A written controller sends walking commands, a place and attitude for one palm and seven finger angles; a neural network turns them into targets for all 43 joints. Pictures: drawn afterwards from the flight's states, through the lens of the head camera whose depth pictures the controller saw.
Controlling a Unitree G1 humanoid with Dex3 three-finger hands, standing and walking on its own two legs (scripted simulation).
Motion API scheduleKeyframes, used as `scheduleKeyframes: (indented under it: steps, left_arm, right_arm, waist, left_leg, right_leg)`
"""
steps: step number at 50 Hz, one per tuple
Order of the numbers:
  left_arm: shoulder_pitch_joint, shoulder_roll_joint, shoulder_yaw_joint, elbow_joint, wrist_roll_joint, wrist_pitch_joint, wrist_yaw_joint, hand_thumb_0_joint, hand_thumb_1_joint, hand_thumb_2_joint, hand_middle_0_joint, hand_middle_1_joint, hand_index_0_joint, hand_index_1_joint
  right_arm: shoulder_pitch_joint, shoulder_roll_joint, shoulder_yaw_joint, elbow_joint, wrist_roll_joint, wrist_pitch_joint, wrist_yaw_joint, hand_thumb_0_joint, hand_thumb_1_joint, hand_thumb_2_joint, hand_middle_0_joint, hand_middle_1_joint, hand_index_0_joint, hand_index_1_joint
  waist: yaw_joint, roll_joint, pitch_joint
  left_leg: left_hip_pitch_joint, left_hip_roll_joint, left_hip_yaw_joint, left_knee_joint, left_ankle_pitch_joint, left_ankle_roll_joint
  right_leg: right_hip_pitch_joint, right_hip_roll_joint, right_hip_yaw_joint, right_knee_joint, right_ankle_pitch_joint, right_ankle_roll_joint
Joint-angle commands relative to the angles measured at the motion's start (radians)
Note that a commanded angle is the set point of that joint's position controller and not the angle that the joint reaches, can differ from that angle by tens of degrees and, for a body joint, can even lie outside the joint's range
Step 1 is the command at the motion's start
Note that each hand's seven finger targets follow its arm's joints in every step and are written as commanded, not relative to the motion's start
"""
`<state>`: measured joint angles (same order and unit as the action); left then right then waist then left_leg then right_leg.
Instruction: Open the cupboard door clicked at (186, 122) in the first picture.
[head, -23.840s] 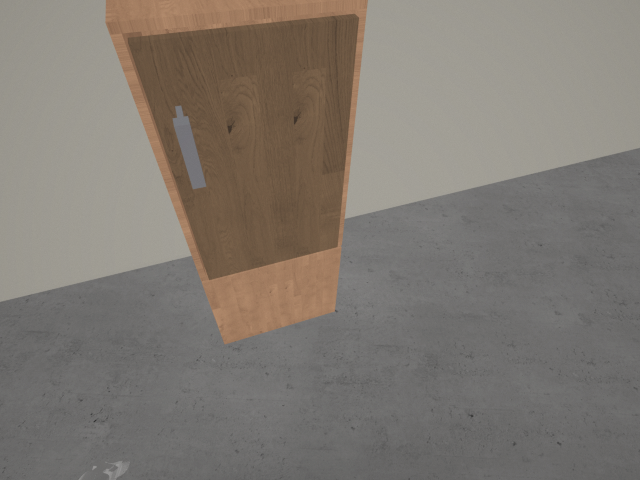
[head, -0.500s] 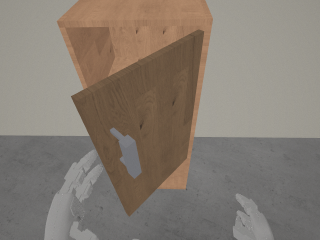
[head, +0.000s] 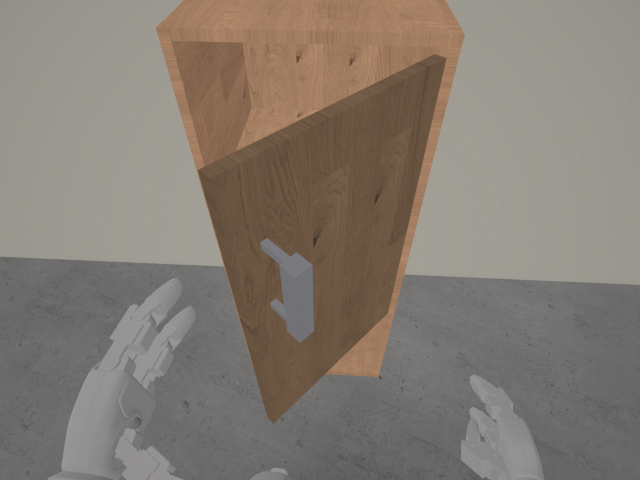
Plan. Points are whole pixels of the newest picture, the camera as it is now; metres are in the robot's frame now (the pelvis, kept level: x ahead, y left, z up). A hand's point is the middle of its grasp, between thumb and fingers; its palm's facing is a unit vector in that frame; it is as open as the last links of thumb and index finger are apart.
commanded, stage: draw the hand back to the body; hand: left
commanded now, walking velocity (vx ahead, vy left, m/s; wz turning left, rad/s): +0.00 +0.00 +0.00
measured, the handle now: (286, 290) +0.31 +0.07 +0.11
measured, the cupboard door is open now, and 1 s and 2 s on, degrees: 48 48 48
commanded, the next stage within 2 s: step back with the hand held close in 1.38 s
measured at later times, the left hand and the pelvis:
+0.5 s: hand (101, 370) +0.18 +0.21 +0.16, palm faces +0.22 -0.93 -0.28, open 15.0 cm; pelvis +0.00 +0.02 +0.03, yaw -1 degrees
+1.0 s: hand (60, 274) +0.24 +0.26 +0.21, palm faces +0.41 -0.82 -0.40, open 9.1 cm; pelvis +0.04 +0.01 +0.06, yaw -2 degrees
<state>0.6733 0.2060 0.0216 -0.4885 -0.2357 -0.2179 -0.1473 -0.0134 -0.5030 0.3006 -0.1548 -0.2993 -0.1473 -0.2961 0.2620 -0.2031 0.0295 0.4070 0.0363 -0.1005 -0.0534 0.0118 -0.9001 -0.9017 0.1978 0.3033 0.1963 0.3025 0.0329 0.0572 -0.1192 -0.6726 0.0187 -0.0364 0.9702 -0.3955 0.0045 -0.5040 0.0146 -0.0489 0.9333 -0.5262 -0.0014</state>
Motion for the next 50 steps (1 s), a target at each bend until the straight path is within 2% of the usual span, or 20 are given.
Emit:
scheduleKeyframes:
  steps: [1,3,5,10,13,15,16,17,18,19,23,25,26,27,28,32,33,34,39,50]
  left_arm:
    - [0.004,0.07,0.083,-0.216,-0.02,0.01,0.018,0.0,-0.5,0.3,-0.15,-0.3,-0.15,-0.3]
    - [-0.014,0.085,0.102,-0.217,-0.024,0.045,0.017,0.0,-0.5,0.3,-0.15,-0.3,-0.15,-0.3]
    - [-0.052,0.079,0.08,-0.277,-0.025,0.064,0.018,0.0,-0.5,0.3,-0.15,-0.3,-0.15,-0.3]
    - [-0.082,0.119,0.131,-0.302,-0.035,0.091,0.017,0.0,-0.5,0.3,-0.15,-0.3,-0.15,-0.3]
    - [-0.1,0.131,0.156,-0.291,-0.039,0.107,0.015,0.0,-0.395,0.345,-0.154,-0.3,-0.154,-0.3]
    - [-0.128,0.125,0.145,-0.321,-0.04,0.12,0.01,0.0,-0.325,0.375,-0.156,-0.3,-0.156,-0.3]
    - [-0.169,0.262,0.175,-0.378,0.102,0.106,0.128,0.0,-0.29,0.39,-0.158,-0.3,-0.158,-0.3]
    - [-0.108,0.201,0.167,-0.34,0.115,0.114,0.18,0.0,-0.255,0.405,-0.159,-0.3,-0.159,-0.3]
    - [-0.083,0.198,0.168,-0.325,0.124,0.126,0.204,0.0,-0.22,0.42,-0.16,-0.3,-0.16,-0.3]
    - [-0.069,0.166,0.145,-0.298,0.141,0.133,0.219,0.0,-0.185,0.435,-0.161,-0.3,-0.161,-0.3]
    - [-0.069,0.202,0.19,-0.253,0.174,0.127,0.262,0.0,-0.045,0.495,-0.166,-0.3,-0.166,-0.3]
    - [-0.095,0.208,0.192,-0.271,0.18,0.121,0.27,0.0,0.025,0.525,-0.169,-0.3,-0.169,-0.3]
    - [-0.111,0.207,0.191,-0.28,0.183,0.117,0.274,0.0,0.06,0.54,-0.17,-0.3,-0.17,-0.3]
    - [-0.127,0.223,0.209,-0.275,0.184,0.113,0.28,0.0,0.095,0.555,-0.171,-0.3,-0.171,-0.3]
    - [-0.141,0.249,0.234,-0.27,0.19,0.112,0.289,0.0,0.13,0.57,-0.173,-0.3,-0.173,-0.3]
    - [-0.155,0.249,0.258,-0.272,0.19,0.103,0.296,0.0,0.27,0.63,-0.178,-0.3,-0.178,-0.3]
    - [-0.149,0.271,0.285,-0.263,0.19,0.102,0.3,0.0,0.305,0.645,-0.179,-0.3,-0.179,-0.3]
    - [-0.14,0.253,0.28,-0.26,0.188,0.101,0.298,0.0,0.34,0.66,-0.18,-0.3,-0.18,-0.3]
    - [-0.158,0.262,0.327,-0.196,0.178,0.108,0.293,0.0,0.515,0.735,-0.186,-0.3,-0.186,-0.3]
    - [-0.285,0.343,0.451,-0.185,0.169,0.102,0.297,0.0,0.9,0.9,-0.2,-0.3,-0.2,-0.3]
  right_arm:
    - [-0.116,-0.105,-0.041,-0.173,0.011,-0.058,-0.014,0.0,-0.9,-0.9,0.2,0.3,0.2,0.3]
    - [-0.128,-0.113,-0.035,-0.168,0.013,-0.061,-0.019,0.0,-0.9,-0.9,0.2,0.3,0.2,0.3]
    - [-0.125,-0.114,-0.026,-0.176,0.014,-0.073,-0.021,0.0,-0.9,-0.9,0.2,0.3,0.2,0.3]
    - [-0.119,-0.118,-0.018,-0.151,0.015,-0.098,-0.027,0.0,-0.9,-0.9,0.2,0.3,0.2,0.3]
    - [-0.122,-0.124,-0.015,-0.135,0.017,-0.107,-0.028,0.0,-0.9,-0.9,0.2,0.3,0.2,0.3]
    - [-0.124,-0.127,-0.011,-0.134,0.02,-0.12,-0.029,0.0,-0.9,-0.9,0.2,0.3,0.2,0.3]
    - [-0.13,-0.111,-0.005,-0.147,0.006,-0.108,-0.055,0.0,-0.9,-0.9,0.2,0.3,0.2,0.3]
    - [-0.122,-0.099,0.0,-0.134,-0.003,-0.102,-0.065,0.0,-0.9,-0.9,0.2,0.3,0.2,0.3]
    - [-0.126,-0.102,-0.002,-0.13,-0.004,-0.101,-0.068,0.0,-0.9,-0.9,0.2,0.3,0.2,0.3]
    - [-0.121,-0.097,0.002,-0.119,-0.007,-0.094,-0.07,0.0,-0.9,-0.9,0.2,0.3,0.2,0.3]
    - [-0.14,-0.109,-0.003,-0.083,-0.017,-0.083,-0.07,0.0,-0.9,-0.9,0.2,0.3,0.2,0.3]
    - [-0.145,-0.111,-0.004,-0.078,-0.019,-0.081,-0.069,0.0,-0.9,-0.9,0.2,0.3,0.2,0.3]
    - [-0.152,-0.111,-0.006,-0.073,-0.02,-0.082,-0.071,0.0,-0.9,-0.9,0.2,0.3,0.2,0.3]
    - [-0.149,-0.112,-0.004,-0.063,-0.023,-0.084,-0.072,0.0,-0.9,-0.9,0.2,0.3,0.2,0.3]
    - [-0.162,-0.117,-0.005,-0.056,-0.024,-0.087,-0.074,0.0,-0.9,-0.9,0.2,0.3,0.2,0.3]
    - [-0.162,-0.117,-0.007,-0.026,-0.028,-0.094,-0.07,0.0,-0.9,-0.9,0.2,0.3,0.2,0.3]
    - [-0.169,-0.12,-0.01,-0.018,-0.03,-0.095,-0.07,0.0,-0.9,-0.9,0.2,0.3,0.2,0.3]
    - [-0.168,-0.119,-0.011,-0.012,-0.03,-0.095,-0.068,0.0,-0.9,-0.9,0.2,0.3,0.2,0.3]
    - [-0.178,-0.123,-0.021,0.011,-0.031,-0.074,-0.06,0.0,-0.9,-0.9,0.2,0.3,0.2,0.3]
    - [-0.187,-0.126,-0.035,0.047,-0.038,-0.045,-0.051,0.0,-0.9,-0.9,0.2,0.3,0.2,0.3]
  waist:
    - [0.005,-0.019,-0.04]
    - [0.007,-0.035,-0.023]
    - [0.002,-0.003,-0.025]
    - [0.002,-0.001,-0.007]
    - [0.008,0.031,0.008]
    - [0.004,0.07,0.011]
    - [0.033,0.042,0.036]
    - [0.019,0.046,0.062]
    - [0.023,-0.005,0.067]
    - [0.013,-0.016,0.083]
    - [0.02,-0.001,0.079]
    - [0.016,-0.005,0.071]
    - [0.014,0.026,0.071]
    - [0.015,0.005,0.071]
    - [0.021,0.024,0.071]
    - [0.023,0.04,0.058]
    - [0.03,0.025,0.057]
    - [0.028,0.02,0.049]
    - [0.03,-0.017,0.074]
    - [0.04,0.048,0.007]
  left_leg:
    - [0.192,-0.014,-0.02,-0.204,0.027,0.021]
    - [0.192,-0.01,-0.029,-0.221,0.002,0.021]
    - [0.215,-0.009,-0.036,-0.241,-0.008,0.021]
    - [0.234,-0.005,-0.048,-0.269,-0.033,0.017]
    - [0.239,-0.004,-0.061,-0.296,-0.062,0.012]
    - [0.259,-0.004,-0.066,-0.312,-0.085,0.01]
    - [0.27,0.0,-0.058,-0.355,-0.13,0.008]
    - [0.288,-0.004,-0.045,-0.357,-0.13,0.006]
    - [0.285,-0.004,-0.044,-0.358,-0.121,0.008]
    - [0.305,0.001,-0.034,-0.358,-0.093,0.011]
    - [0.368,0.006,-0.025,-0.405,-0.016,0.012]
    - [0.404,0.01,-0.025,-0.437,0.004,0.012]
    - [0.425,0.008,-0.017,-0.446,0.007,0.012]
    - [0.434,0.009,-0.024,-0.464,0.009,0.012]
    - [0.444,0.009,-0.019,-0.475,0.019,0.013]
    - [0.508,0.011,-0.015,-0.511,0.119,0.01]
    - [0.511,0.013,-0.013,-0.517,0.15,0.009]
    - [0.526,0.015,-0.011,-0.523,0.189,0.008]
    - [0.557,0.016,0.014,-0.544,0.274,0.009]
    - [0.648,0.006,0.046,-0.547,0.459,0.013]
  right_leg:
    - [-0.073,0.024,-0.019,-0.209,0.127,-0.011]
    - [-0.062,0.025,-0.02,-0.225,0.098,-0.012]
    - [-0.07,0.025,-0.029,-0.224,0.097,-0.011]
    - [-0.06,0.03,-0.037,-0.242,0.085,-0.012]
    - [-0.044,0.031,-0.038,-0.249,0.08,-0.016]
    - [-0.051,0.029,-0.04,-0.253,0.077,-0.015]
    - [-0.025,0.01,0.032,-0.344,0.073,-0.031]
    - [-0.021,0.003,0.031,-0.375,0.051,-0.034]
    - [-0.011,0.001,0.03,-0.392,0.043,-0.032]
    - [-0.003,-0.001,0.023,-0.396,0.054,-0.029]
    - [0.079,-0.002,0.019,-0.437,0.119,-0.027]
    - [0.107,-0.003,0.017,-0.449,0.143,-0.023]
    - [0.115,-0.004,0.022,-0.463,0.147,-0.021]
    - [0.132,-0.005,0.018,-0.472,0.155,-0.021]
    - [0.156,-0.006,0.022,-0.484,0.165,-0.023]
    - [0.207,-0.005,0.017,-0.503,0.244,-0.024]
    - [0.233,-0.005,0.016,-0.511,0.266,-0.026]
    - [0.247,-0.005,0.012,-0.508,0.289,-0.025]
    - [0.284,-0.004,0.015,-0.544,0.356,-0.019]
    - [0.361,-0.01,0.022,-0.574,0.522,-0.016]
